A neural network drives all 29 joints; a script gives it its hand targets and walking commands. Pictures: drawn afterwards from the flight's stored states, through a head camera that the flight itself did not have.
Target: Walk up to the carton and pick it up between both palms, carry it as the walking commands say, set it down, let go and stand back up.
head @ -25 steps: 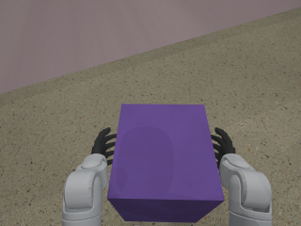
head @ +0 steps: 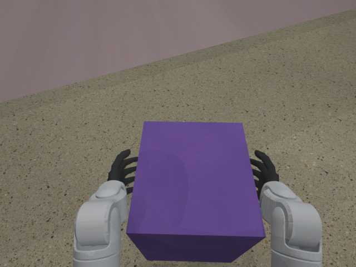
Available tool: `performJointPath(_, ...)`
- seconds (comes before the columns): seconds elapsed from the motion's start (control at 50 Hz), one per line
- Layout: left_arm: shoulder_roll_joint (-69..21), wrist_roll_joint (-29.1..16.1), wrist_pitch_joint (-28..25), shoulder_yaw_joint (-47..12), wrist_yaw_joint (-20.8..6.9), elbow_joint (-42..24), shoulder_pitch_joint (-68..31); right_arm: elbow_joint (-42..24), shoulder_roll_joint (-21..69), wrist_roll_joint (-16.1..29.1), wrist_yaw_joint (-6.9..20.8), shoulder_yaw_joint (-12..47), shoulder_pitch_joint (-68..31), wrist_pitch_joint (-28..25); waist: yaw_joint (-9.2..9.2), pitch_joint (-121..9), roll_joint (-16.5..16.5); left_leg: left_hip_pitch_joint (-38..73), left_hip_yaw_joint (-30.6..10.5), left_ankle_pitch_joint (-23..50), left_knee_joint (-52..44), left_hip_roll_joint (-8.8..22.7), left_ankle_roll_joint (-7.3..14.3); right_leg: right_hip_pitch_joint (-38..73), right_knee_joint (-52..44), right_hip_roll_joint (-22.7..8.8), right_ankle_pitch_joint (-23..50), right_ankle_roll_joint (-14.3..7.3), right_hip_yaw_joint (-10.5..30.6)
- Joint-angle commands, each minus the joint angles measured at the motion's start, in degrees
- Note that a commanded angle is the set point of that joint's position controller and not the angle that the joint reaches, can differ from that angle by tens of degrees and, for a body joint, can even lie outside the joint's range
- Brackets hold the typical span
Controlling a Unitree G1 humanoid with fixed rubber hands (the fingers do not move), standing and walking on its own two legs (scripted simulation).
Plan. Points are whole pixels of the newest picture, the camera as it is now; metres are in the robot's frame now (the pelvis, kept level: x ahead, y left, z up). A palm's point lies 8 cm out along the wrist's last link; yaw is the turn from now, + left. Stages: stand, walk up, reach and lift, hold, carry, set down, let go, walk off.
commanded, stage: carry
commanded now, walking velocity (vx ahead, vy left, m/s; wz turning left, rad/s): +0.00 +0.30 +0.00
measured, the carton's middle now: (190, 197) +0.29 +0.00 +0.00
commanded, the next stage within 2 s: none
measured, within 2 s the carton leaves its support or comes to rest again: neither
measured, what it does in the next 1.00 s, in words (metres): steps to the left: right foot, then left foot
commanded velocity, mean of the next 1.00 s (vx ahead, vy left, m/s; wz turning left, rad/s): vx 0.00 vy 0.30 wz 0.00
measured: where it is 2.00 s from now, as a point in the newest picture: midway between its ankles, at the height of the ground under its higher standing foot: outside the picture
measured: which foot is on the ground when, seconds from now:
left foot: down 0.00-0.04, up 0.06-0.32, down 0.34-0.68, up 0.70-0.96, down 0.98-1.00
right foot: up 0.00-0.00, down 0.02-0.34, up 0.36-0.66, down 0.68-0.98, up 1.00-1.00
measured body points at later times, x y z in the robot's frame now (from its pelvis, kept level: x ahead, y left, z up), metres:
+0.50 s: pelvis -0.04 +0.20 +0.01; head +0.02 +0.23 +0.46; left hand +0.24 +0.37 +0.06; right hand +0.27 +0.08 +0.07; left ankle -0.01 +0.30 -0.72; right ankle -0.08 +0.05 -0.65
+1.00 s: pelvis -0.09 +0.39 +0.00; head -0.06 +0.40 +0.45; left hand +0.17 +0.57 +0.07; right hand +0.21 +0.28 +0.07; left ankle -0.08 +0.52 -0.72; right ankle -0.05 +0.16 -0.71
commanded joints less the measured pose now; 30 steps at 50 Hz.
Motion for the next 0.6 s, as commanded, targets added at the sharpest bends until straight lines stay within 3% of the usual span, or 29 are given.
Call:
performJointPath(0.0, -52.3, -23.1, -1.9, -39.4, -15.9, -5.9, -30.5, -6.9, 53.4, 24.0, 15.2, 45.1, -30.7, -0.9, 1.48, -16.2, -19.1, -17.6, -20.0, -20.2, 41.9, 8.7, -13.4, 12.9, -38.7, -38.1, 2.3, -22.3, 38.5)
performJointPath(0.02, -51.8, -23.2, -1.4, -38.5, -15.7, -3.4, -29.8, -8.2, 52.5, 24.6, 14.8, 44.2, -34.7, -0.7, 0.95, -16.0, -9.1, -11.5, -23.0, -15.6, 44.1, 9.1, -11.1, 10.3, -34.5, -29.9, 7.6, -20.1, 30.4)
performJointPath(0.04, -53.1, -24.6, -0.9, -38.5, -15.9, -4.6, -33.0, -9.9, 52.0, 24.1, 15.1, 43.1, -36.8, -0.5, 1.09, -15.7, -4.2, -9.1, -23.2, -12.7, 41.6, 9.4, -9.7, 9.7, -30.7, -25.3, 14.4, -18.0, 21.3)
performJointPath(0.06, -53.6, -25.4, -0.6, -38.9, -16.1, -4.6, -34.9, -6.3, 52.8, 22.8, 14.9, 41.8, -33.4, -0.6, 0.71, -16.4, -0.2, -8.2, -18.6, -9.8, 38.3, 6.5, -9.1, 10.2, -28.5, -19.7, 20.8, -14.1, 17.0)
performJointPath(0.08, -54.3, -25.3, -0.3, -38.7, -15.8, -3.2, -34.9, -5.4, 51.8, 22.9, 15.0, 40.9, -33.0, -0.5, 0.36, -16.8, -0.2, -7.9, -17.2, -9.9, 38.2, 7.1, -9.5, 11.7, -25.3, -19.0, 32.8, -12.7, 14.4)
performJointPath(0.1, -52.3, -24.1, -0.1, -38.2, -15.6, -4.1, -31.3, -4.7, 51.0, 22.2, 14.6, 40.8, -28.5, 0.0, 0.33, -17.4, -3.8, -9.8, -15.8, -10.8, 30.8, 6.9, -9.9, 17.1, -23.1, -17.6, 41.8, -11.4, 11.4)
performJointPath(0.12, -51.0, -22.7, 0.7, -36.2, -15.3, -1.6, -27.1, -4.6, 49.5, 21.3, 14.2, 40.6, -26.5, 0.7, 0.31, -17.3, -7.0, -9.5, -13.9, -12.6, 27.9, 6.9, -9.7, 18.8, -22.5, -17.7, 53.2, -12.0, 11.4)
performJointPath(0.14, -51.8, -23.2, 0.1, -36.9, -15.1, -5.1, -31.1, -3.0, 52.0, 22.0, 14.5, 40.5, -26.3, 0.8, 0.68, -19.8, -6.7, -10.0, -13.0, -14.5, 23.1, 7.2, -10.2, 23.5, -21.1, -18.3, 56.8, -12.3, 10.3)
performJointPath(0.16, -50.4, -21.4, 1.0, -35.3, -15.1, -0.7, -24.7, -2.2, 50.1, 21.2, 14.3, 40.6, -23.5, 1.4, 0.63, -19.5, -9.8, -7.7, -12.3, -14.6, 18.1, 8.5, -10.4, 23.1, -19.8, -18.3, 59.3, -12.0, 8.9)
performJointPath(0.18, -50.7, -21.5, 1.1, -35.2, -15.1, -0.8, -25.4, -1.4, 50.5, 21.1, 14.3, 40.7, -24.0, 1.6, 0.53, -18.8, -11.5, -5.3, -10.1, -16.7, 11.2, 7.3, -10.2, 22.6, -19.4, -16.9, 60.2, -10.7, 7.9)
performJointPath(0.2, -50.4, -21.6, 0.6, -35.8, -15.0, -1.2, -25.2, -2.1, 50.5, 21.7, 14.3, 41.9, -22.9, 1.3, 0.4, -20.6, -17.2, -2.4, -8.4, -15.7, 4.0, 6.9, -10.4, 23.6, -17.7, -16.3, 61.7, -9.1, 6.0)
performJointPath(0.22, -50.3, -21.3, 0.5, -35.5, -15.1, -0.2, -25.1, -3.8, 50.2, 22.2, 14.2, 43.0, -25.8, 0.8, 0.17, -19.1, -18.3, 2.6, -3.2, -14.4, 1.0, 3.7, -10.4, 19.7, -16.6, -15.7, 62.0, -7.9, 5.0)
performJointPath(0.24, -50.9, -22.2, 0.3, -36.8, -15.3, -0.8, -25.6, -6.4, 50.1, 22.3, 13.9, 43.9, -27.8, 0.3, -0.29, -21.1, -19.4, 8.8, -3.9, -8.6, -7.7, 4.4, -9.3, 18.0, -13.0, -14.0, 56.4, -6.0, 3.2)
performJointPath(0.26, -51.1, -22.9, -0.2, -38.7, -14.9, -5.3, -29.0, -7.2, 51.7, 22.5, 14.2, 43.6, -28.2, -0.2, -0.92, -26.1, -11.7, 17.3, -7.1, -2.9, -9.3, 7.2, -7.1, 12.6, -8.9, -12.7, 44.7, -3.5, 1.7)
performJointPath(0.28, -50.9, -23.4, -0.4, -39.2, -14.8, -5.7, -28.4, -8.4, 51.7, 23.1, 14.3, 43.8, -28.1, -0.7, -1.22, -29.1, 3.4, 25.4, -19.3, 23.6, -8.4, 19.6, -2.9, 2.2, 0.1, -6.2, 11.6, 0.7, -3.5)
performJointPath(0.3, -51.2, -25.1, -0.8, -41.1, -14.5, -10.1, -32.7, -7.1, 51.6, 23.0, 14.4, 42.8, -26.6, -0.8, -1.4, -28.8, 18.0, 32.8, -26.7, 46.4, -3.0, 25.7, 2.3, -12.5, 10.0, -0.4, -9.9, 2.6, -5.9)
performJointPath(0.32, -53.3, -25.9, -1.3, -42.4, -14.4, -10.9, -35.0, -9.4, 52.0, 23.3, 14.6, 41.4, -29.8, -0.9, -1.34, -31.2, 16.0, 33.1, -21.8, 48.1, -0.6, 24.8, 4.0, -13.0, 18.7, -1.4, -10.9, 1.5, -2.4)
performJointPath(0.34, -53.1, -26.3, -1.1, -42.1, -14.7, -8.7, -33.4, -8.0, 53.1, 23.6, 14.2, 41.8, -28.6, -1.1, -1.59, -31.0, 13.9, 31.0, -18.0, 44.4, -0.3, 23.5, 5.2, -13.2, 20.8, -2.7, -9.9, 1.5, -1.9)
performJointPath(0.36, -53.1, -26.2, -1.3, -42.8, -14.6, -10.4, -33.7, -8.0, 51.7, 21.8, 14.3, 41.1, -24.5, -1.2, -1.71, -28.4, 12.3, 25.2, -14.1, 32.3, -2.0, 20.0, 4.4, -11.5, 21.1, -3.5, -6.2, 1.5, -2.5)
performJointPath(0.38, -54.6, -26.8, -1.6, -43.2, -14.5, -9.5, -32.6, -9.0, 52.0, 22.7, 14.2, 41.4, -25.6, -1.3, -1.45, -27.2, 10.2, 27.0, -15.4, 31.3, -2.6, 18.3, 3.2, -13.1, 20.4, -2.7, -4.1, 1.0, -2.5)
performJointPath(0.4, -54.6, -27.5, -1.9, -44.3, -14.4, -12.9, -35.5, -9.1, 52.4, 22.6, 14.3, 41.3, -26.0, -1.4, -1.04, -26.1, 11.2, 26.1, -14.0, 32.3, -2.4, 17.7, 2.8, -12.4, 19.7, -2.5, -2.6, 1.2, -2.6)
performJointPath(0.42, -52.8, -25.8, -1.6, -42.9, -14.3, -11.8, -31.0, -7.2, 52.4, 22.1, 14.4, 40.8, -22.8, -1.2, -0.77, -25.9, 13.4, 25.9, -14.2, 35.5, -1.3, 17.2, 2.3, -12.3, 15.4, -2.6, -3.0, 1.3, -2.7)
performJointPath(0.44, -52.9, -24.4, -1.3, -42.0, -13.9, -8.6, -28.8, -6.6, 51.6, 21.6, 14.4, 40.1, -22.2, -1.1, -0.8, -27.4, 14.9, 28.5, -16.1, 36.8, -0.8, 17.1, 3.2, -12.8, 12.8, -2.0, -2.8, 0.9, -2.2)
performJointPath(0.46, -52.7, -24.6, -1.0, -41.5, -13.9, -7.9, -28.8, -4.4, 52.7, 21.3, 14.4, 40.0, -20.6, -0.9, -0.63, -27.9, 13.2, 26.4, -15.7, 39.3, -1.0, 17.6, 3.4, -9.9, 11.1, -1.6, -2.0, 0.0, -3.1)
performJointPath(0.48, -51.1, -23.1, -0.8, -40.8, -13.9, -6.8, -29.3, -1.4, 53.2, 20.6, 15.0, 39.3, -18.9, -0.5, -0.86, -26.5, 14.6, 28.9, -18.0, 37.5, -1.1, 17.9, 4.4, -11.3, 9.9, -1.6, -2.2, -0.2, -2.7)
performJointPath(0.52, -51.5, -24.2, -0.9, -41.0, -14.2, -8.1, -31.7, -4.6, 54.0, 21.1, 14.6, 40.3, -22.6, -1.3, -1.07, -27.9, 12.6, 26.4, -20.6, 32.5, -2.3, 19.7, 6.4, -6.4, 4.2, -2.1, 0.0, -2.1, -1.8)
performJointPath(0.54, -52.1, -24.9, -1.2, -41.5, -14.4, -9.7, -34.5, -7.5, 54.2, 21.6, 14.7, 41.4, -26.6, -1.7, -1.1, -28.7, 12.5, 25.3, -19.2, 27.0, -2.8, 18.7, 5.9, -3.0, 0.7, -2.1, 1.5, -3.0, -2.2)
performJointPath(0.56, -50.2, -24.7, -1.3, -39.1, -14.6, -8.1, -28.9, -7.6, 52.9, 21.5, 14.0, 42.5, -24.5, -1.6, -0.24, -28.2, 7.5, 21.9, -20.9, 29.6, -2.3, 19.2, 5.9, 1.1, -7.8, -3.1, 4.5, -4.0, -1.3)
performJointPath(0.58, -51.4, -25.5, -1.2, -39.6, -15.5, -8.8, -30.5, -6.8, 53.0, 20.8, 13.6, 43.1, -25.5, -1.5, 0.64, -26.7, 6.1, 18.2, -17.3, 29.5, 0.6, 17.2, 4.0, 7.5, -20.6, -5.0, 12.6, -4.3, -0.5)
